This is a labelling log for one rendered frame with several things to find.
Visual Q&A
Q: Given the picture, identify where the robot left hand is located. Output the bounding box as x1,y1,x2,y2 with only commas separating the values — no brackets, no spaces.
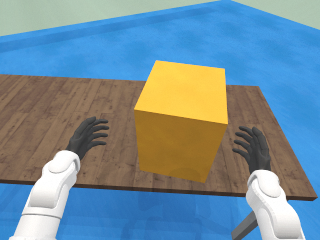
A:
65,116,110,161

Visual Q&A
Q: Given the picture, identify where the robot right hand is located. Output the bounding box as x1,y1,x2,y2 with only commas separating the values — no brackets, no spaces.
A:
232,126,271,175

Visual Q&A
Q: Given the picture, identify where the robot right forearm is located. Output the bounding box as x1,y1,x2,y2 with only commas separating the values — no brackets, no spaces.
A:
246,170,306,240

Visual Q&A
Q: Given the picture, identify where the robot left forearm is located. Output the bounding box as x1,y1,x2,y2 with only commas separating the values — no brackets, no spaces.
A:
9,150,80,240

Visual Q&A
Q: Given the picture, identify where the table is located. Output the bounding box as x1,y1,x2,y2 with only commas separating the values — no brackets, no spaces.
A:
0,74,318,240

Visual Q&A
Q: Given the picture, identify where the carton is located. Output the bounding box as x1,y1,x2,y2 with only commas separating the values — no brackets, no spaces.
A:
134,60,228,183

